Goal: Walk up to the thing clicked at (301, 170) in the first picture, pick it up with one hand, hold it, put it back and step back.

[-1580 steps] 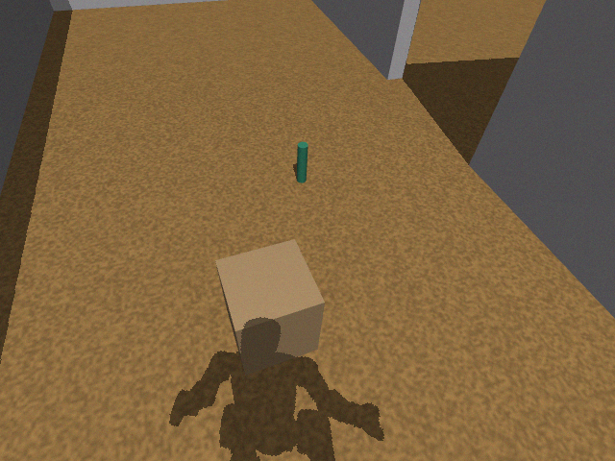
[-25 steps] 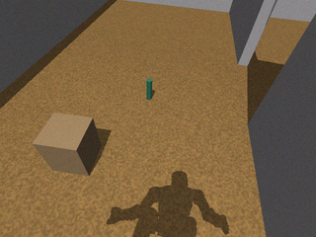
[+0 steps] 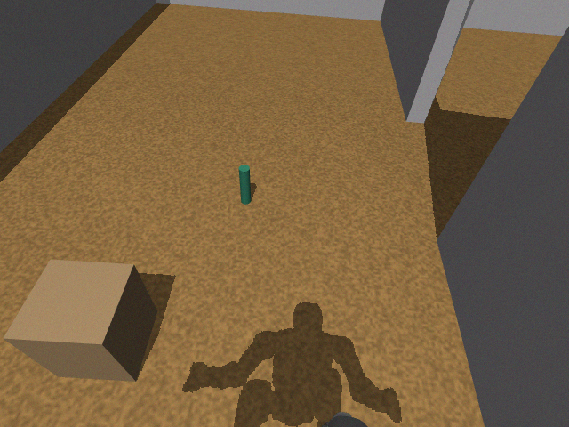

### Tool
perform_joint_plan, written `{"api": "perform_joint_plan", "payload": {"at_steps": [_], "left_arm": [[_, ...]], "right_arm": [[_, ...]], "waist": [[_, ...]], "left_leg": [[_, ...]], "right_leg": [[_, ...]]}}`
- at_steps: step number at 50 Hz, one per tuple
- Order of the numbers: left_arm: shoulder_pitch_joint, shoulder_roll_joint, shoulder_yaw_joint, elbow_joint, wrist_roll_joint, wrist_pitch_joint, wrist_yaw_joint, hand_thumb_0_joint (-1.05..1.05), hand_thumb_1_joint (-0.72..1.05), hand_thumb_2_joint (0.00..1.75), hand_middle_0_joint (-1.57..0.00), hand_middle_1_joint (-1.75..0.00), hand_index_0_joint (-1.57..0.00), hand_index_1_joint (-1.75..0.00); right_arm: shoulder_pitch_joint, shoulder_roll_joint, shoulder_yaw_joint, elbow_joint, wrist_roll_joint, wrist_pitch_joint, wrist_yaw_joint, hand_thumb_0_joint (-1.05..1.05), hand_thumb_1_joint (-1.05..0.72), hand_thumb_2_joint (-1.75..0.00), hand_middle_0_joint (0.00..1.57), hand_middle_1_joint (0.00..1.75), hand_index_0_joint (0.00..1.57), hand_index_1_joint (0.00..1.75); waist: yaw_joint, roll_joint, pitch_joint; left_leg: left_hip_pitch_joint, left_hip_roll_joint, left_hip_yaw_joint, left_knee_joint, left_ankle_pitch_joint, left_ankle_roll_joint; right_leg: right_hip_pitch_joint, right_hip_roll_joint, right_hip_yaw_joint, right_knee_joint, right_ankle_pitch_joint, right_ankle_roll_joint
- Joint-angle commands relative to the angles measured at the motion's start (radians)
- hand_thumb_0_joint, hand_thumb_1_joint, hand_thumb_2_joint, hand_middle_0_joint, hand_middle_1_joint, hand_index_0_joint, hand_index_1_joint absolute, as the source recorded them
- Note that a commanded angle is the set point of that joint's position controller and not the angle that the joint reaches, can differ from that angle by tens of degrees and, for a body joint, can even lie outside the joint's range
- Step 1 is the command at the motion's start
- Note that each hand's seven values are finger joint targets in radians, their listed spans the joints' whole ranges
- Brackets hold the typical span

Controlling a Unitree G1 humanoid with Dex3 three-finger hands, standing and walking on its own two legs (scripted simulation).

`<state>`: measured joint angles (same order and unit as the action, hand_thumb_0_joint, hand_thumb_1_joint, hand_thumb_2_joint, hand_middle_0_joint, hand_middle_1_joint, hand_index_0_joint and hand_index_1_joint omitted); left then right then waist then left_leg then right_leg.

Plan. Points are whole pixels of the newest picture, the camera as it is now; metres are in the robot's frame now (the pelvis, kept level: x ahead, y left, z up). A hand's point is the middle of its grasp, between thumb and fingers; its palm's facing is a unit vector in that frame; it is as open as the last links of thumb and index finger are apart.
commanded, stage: walk up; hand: left
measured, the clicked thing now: (245, 185) +1.25 +0.19 -0.67
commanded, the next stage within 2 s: none
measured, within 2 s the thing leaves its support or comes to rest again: neither
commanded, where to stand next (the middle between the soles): +0.94 -0.03 m, yaw +1 degrees
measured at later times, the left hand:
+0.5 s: hand (134, 356) +0.26 +0.26 -0.16, palm faces +0.02 -0.94 -0.34, open 7.4 cm
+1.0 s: hand (186, 221) +0.56 +0.23 -0.13, palm faces -0.03 -0.91 -0.41, open 7.4 cm
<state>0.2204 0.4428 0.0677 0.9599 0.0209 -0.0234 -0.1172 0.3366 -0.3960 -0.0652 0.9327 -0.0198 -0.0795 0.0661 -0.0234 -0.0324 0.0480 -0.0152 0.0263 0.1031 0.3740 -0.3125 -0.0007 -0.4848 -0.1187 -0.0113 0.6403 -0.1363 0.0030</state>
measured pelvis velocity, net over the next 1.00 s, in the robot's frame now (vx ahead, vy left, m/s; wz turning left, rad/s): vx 0.47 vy -0.05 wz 0.00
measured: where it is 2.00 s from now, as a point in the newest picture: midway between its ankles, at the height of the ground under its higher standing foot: (290, 270)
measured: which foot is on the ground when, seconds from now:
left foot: down 0.00-0.10, up 0.12-0.48, down 0.50-0.96, up 0.98-1.00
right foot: up 0.00-0.06, down 0.08-0.52, up 0.54-0.92, down 0.94-1.00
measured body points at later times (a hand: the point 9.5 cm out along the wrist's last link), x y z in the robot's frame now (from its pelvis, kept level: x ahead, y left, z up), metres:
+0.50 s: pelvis +0.25 -0.01 -0.02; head +0.27 +0.00 +0.43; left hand +0.26 +0.31 -0.14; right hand +0.37 -0.33 -0.11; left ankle +0.37 +0.11 -0.74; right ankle +0.16 -0.15 -0.74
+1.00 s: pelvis +0.47 -0.05 -0.02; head +0.48 -0.07 +0.43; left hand +0.56 +0.28 -0.11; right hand +0.50 -0.38 -0.14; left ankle +0.38 +0.10 -0.70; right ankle +0.55 -0.17 -0.74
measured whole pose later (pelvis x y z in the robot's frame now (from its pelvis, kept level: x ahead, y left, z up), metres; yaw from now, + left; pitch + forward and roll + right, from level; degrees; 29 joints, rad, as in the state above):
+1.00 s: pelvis +0.47 -0.05 -0.02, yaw +0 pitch -3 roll +1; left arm 0.23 0.42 0.07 0.88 0.01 -0.09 -0.07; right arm 0.34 -0.43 -0.05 0.90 -0.01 -0.04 0.04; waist -0.01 0.03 0.08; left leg -0.23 0.08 0.03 0.91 -0.47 0.02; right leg -0.38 -0.06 -0.08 0.65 -0.22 -0.02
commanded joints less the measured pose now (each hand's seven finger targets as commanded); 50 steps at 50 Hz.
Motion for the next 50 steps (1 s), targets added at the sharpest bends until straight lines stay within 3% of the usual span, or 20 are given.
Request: {"api": "perform_joint_plan", "payload": {"at_steps": [1, 4, 5, 6, 7, 11, 16, 21, 24, 25, 26, 27, 32, 39, 43, 45, 46, 47, 48, 50], "left_arm": [[-0.137, 0.151, 0.045, -0.113, -0.003, -0.043, 0.017, 0.00, 0.90, 0.90, -0.20, -0.30, -0.20, -0.30], [0.144, 0.230, 0.087, -0.039, -0.002, -0.067, 0.049, 0.00, 0.90, 0.90, -0.20, -0.30, -0.20, -0.30], [0.232, 0.341, 0.113, -0.041, -0.004, -0.075, 0.064, 0.00, 0.90, 0.90, -0.20, -0.30, -0.20, -0.30], [0.223, 0.370, 0.111, -0.052, -0.019, -0.072, 0.064, 0.00, 0.90, 0.90, -0.20, -0.30, -0.20, -0.30], [0.154, 0.337, 0.102, -0.076, -0.032, -0.069, 0.068, 0.00, 0.90, 0.90, -0.20, -0.30, -0.20, -0.30], [0.042, 0.223, 0.065, -0.122, -0.026, -0.079, 0.079, 0.00, 0.90, 0.90, -0.20, -0.30, -0.20, -0.30], [0.047, 0.240, 0.071, -0.167, -0.014, -0.088, 0.074, 0.00, 0.90, 0.90, -0.20, -0.30, -0.20, -0.30], [0.054, 0.251, 0.063, -0.182, -0.011, -0.082, 0.066, 0.00, 0.90, 0.90, -0.20, -0.30, -0.20, -0.30], [0.031, 0.221, 0.043, -0.194, -0.006, -0.076, 0.071, 0.00, 0.90, 0.90, -0.20, -0.30, -0.20, -0.30], [0.089, 0.163, 0.022, -0.191, -0.019, -0.072, 0.076, 0.00, 0.90, 0.90, -0.20, -0.30, -0.20, -0.30], [0.130, 0.112, 0.015, -0.199, -0.033, -0.067, 0.078, 0.00, 0.90, 0.90, -0.20, -0.30, -0.20, -0.30], [0.098, 0.227, 0.036, -0.173, -0.027, -0.059, 0.095, 0.00, 0.90, 0.90, -0.20, -0.30, -0.20, -0.30], [0.174, 0.199, 0.032, -0.097, -0.027, -0.050, 0.072, 0.00, 0.90, 0.90, -0.20, -0.30, -0.20, -0.30], [0.026, 0.173, 0.039, -0.140, -0.005, -0.043, 0.035, 0.00, 0.90, 0.90, -0.20, -0.30, -0.20, -0.30], [0.001, 0.159, 0.044, -0.131, -0.007, -0.055, 0.035, 0.00, 0.90, 0.90, -0.20, -0.30, -0.20, -0.30], [0.100, 0.171, 0.056, -0.099, -0.006, -0.065, 0.046, 0.00, 0.90, 0.90, -0.20, -0.30, -0.20, -0.30], [0.191, 0.205, 0.072, -0.075, -0.005, -0.075, 0.058, 0.00, 0.90, 0.90, -0.20, -0.30, -0.20, -0.30], [0.276, 0.300, 0.102, -0.070, 0.003, -0.084, 0.073, 0.00, 0.90, 0.90, -0.20, -0.30, -0.20, -0.30], [0.257, 0.365, 0.105, -0.087, -0.012, -0.083, 0.076, 0.00, 0.90, 0.90, -0.20, -0.30, -0.20, -0.30], [0.152, 0.303, 0.084, -0.120, -0.036, -0.077, 0.083, 0.00, 0.90, 0.90, -0.20, -0.30, -0.20, -0.30]], "right_arm": [[-0.022, -0.290, -0.084, -0.096, 0.006, -0.020, -0.025, 0.00, -0.90, -0.90, 0.20, 0.30, 0.20, 0.30], [-0.001, -0.212, -0.050, -0.121, 0.003, -0.010, -0.031, 0.00, -0.90, -0.90, 0.20, 0.30, 0.20, 0.30], [0.042, -0.142, -0.027, -0.153, 0.024, -0.013, -0.030, 0.00, -0.90, -0.90, 0.20, 0.30, 0.20, 0.30], [-0.026, -0.230, -0.046, -0.142, 0.019, -0.005, -0.041, 0.00, -0.90, -0.90, 0.20, 0.30, 0.20, 0.30], [-0.040, -0.255, -0.053, -0.118, 0.021, -0.002, -0.046, 0.00, -0.90, -0.90, 0.20, 0.30, 0.20, 0.30], [0.008, -0.216, -0.048, -0.080, 0.019, 0.000, -0.021, 0.00, -0.90, -0.90, 0.20, 0.30, 0.20, 0.30], [-0.080, -0.186, -0.049, -0.115, -0.002, 0.005, 0.005, 0.00, -0.90, -0.90, 0.20, 0.30, 0.20, 0.30], [-0.145, -0.185, -0.062, -0.132, 0.000, -0.009, 0.014, 0.00, -0.90, -0.90, 0.20, 0.30, 0.20, 0.30], [0.049, -0.242, -0.088, -0.074, -0.008, -0.018, -0.001, 0.00, -0.90, -0.90, 0.20, 0.30, 0.20, 0.30], [0.147, -0.304, -0.107, -0.059, -0.022, -0.026, -0.013, 0.00, -0.90, -0.90, 0.20, 0.30, 0.20, 0.30], [0.176, -0.386, -0.125, -0.085, -0.023, -0.032, -0.024, 0.00, -0.90, -0.90, 0.20, 0.30, 0.20, 0.30], [0.125, -0.397, -0.131, -0.103, 0.018, -0.028, -0.024, 0.00, -0.90, -0.90, 0.20, 0.30, 0.20, 0.30], [-0.049, -0.269, -0.068, -0.143, 0.023, -0.031, -0.035, 0.00, -0.90, -0.90, 0.20, 0.30, 0.20, 0.30], [-0.036, -0.300, -0.075, -0.156, 0.015, -0.035, -0.026, 0.00, -0.90, -0.90, 0.20, 0.30, 0.20, 0.30], [-0.046, -0.295, -0.071, -0.161, 0.018, -0.024, -0.026, 0.00, -0.90, -0.90, 0.20, 0.30, 0.20, 0.30], [-0.063, -0.272, -0.060, -0.169, 0.019, -0.016, -0.030, 0.00, -0.90, -0.90, 0.20, 0.30, 0.20, 0.30], [-0.028, -0.226, -0.043, -0.168, 0.017, -0.014, -0.030, 0.00, -0.90, -0.90, 0.20, 0.30, 0.20, 0.30], [0.014, -0.143, -0.014, -0.187, 0.020, -0.016, -0.031, 0.00, -0.90, -0.90, 0.20, 0.30, 0.20, 0.30], [-0.001, -0.202, -0.028, -0.184, 0.026, -0.008, -0.036, 0.00, -0.90, -0.90, 0.20, 0.30, 0.20, 0.30], [-0.030, -0.256, -0.043, -0.132, 0.029, 0.007, -0.044, 0.00, -0.90, -0.90, 0.20, 0.30, 0.20, 0.30]], "waist": [[-0.015, 0.135, 0.032], [0.133, -0.094, -0.143], [0.144, -0.334, -0.200], [0.161, -0.241, -0.154], [0.129, -0.104, -0.089], [0.045, -0.107, -0.002], [0.062, -0.110, 0.009], [0.059, -0.065, 0.005], [-0.054, 0.065, -0.077], [-0.099, 0.249, -0.120], [-0.091, 0.380, -0.144], [-0.085, 0.208, -0.149], [0.029, 0.182, -0.010], [-0.005, 0.189, 0.026], [0.010, 0.162, 0.001], [0.075, 0.085, -0.051], [0.115, -0.037, -0.119], [0.143, -0.278, -0.165], [0.138, -0.279, -0.121], [0.095, -0.057, -0.003]], "left_leg": [[-0.082, 0.218, -0.121, -0.086, 0.158, 0.175], [-0.267, 0.108, -0.020, 0.458, 0.289, 0.106], [-0.522, -0.035, 0.015, 0.725, -0.079, 0.047], [-0.620, -0.034, -0.109, 0.824, -0.206, 0.044], [-0.614, 0.009, -0.198, 0.876, -0.153, 0.041], [-0.521, 0.069, -0.172, 0.692, -0.012, 0.032], [-0.506, 0.084, -0.093, 0.384, 0.048, -0.015], [-0.324, 0.058, -0.037, 0.223, 0.189, 0.016], [-0.010, 0.005, -0.020, 0.196, 0.105, 0.056], [0.117, 0.105, -0.181, 0.075, -0.077, 0.113], [0.213, 0.376, -0.723, -0.096, -0.222, 0.200], [0.132, 0.434, -0.807, -0.142, -0.272, 0.287], [-0.174, 0.265, -0.265, -0.114, 0.121, 0.201], [-0.179, 0.239, -0.189, -0.154, -0.070, 0.220], [-0.189, 0.229, -0.143, -0.048, 0.105, 0.187], [-0.236, 0.194, -0.094, 0.129, 0.188, 0.147], [-0.287, 0.130, -0.036, 0.362, 0.236, 0.121], [-0.463, 0.037, 0.015, 0.654, 0.032, 0.068], [-0.661, -0.049, -0.040, 0.776, -0.211, 0.042], [-0.628, 0.043, -0.197, 0.825, -0.117, 0.040]], "right_leg": [[0.091, 0.052, -0.073, -0.082, -0.035, -0.030], [0.562, 0.053, -0.014, -0.177, -0.143, -0.074], [0.722, -0.228, 0.464, -0.320, -0.305, -0.154], [0.665, -0.319, 0.675, -0.401, -0.314, -0.251], [0.577, -0.301, 0.569, -0.377, -0.246, -0.258], [0.350, -0.163, 0.203, -0.386, -0.053, -0.223], [0.333, -0.152, 0.088, -0.394, -0.037, -0.244], [0.247, -0.144, 0.048, -0.341, -0.097, -0.202], [0.133, -0.081, -0.011, -0.035, 0.046, -0.153], [0.013, 0.008, -0.089, 0.281, 0.026, -0.115], [-0.226, 0.169, -0.040, 0.509, -0.369, -0.056], [-0.206, 0.108, 0.084, 0.589, -0.396, -0.072], [-0.037, 0.012, 0.074, 0.408, -0.213, -0.028], [-0.018, -0.003, -0.006, 0.074, -0.060, -0.008], [0.123, 0.044, -0.057, -0.044, -0.032, -0.025], [0.318, 0.083, -0.083, -0.110, -0.002, -0.038], [0.480, 0.082, -0.058, -0.165, -0.075, -0.057], [0.594, -0.136, 0.267, -0.267, -0.255, -0.107], [0.615, -0.316, 0.648, -0.420, -0.349, -0.224], [0.425, -0.273, 0.480, -0.394, -0.264, -0.238]]}}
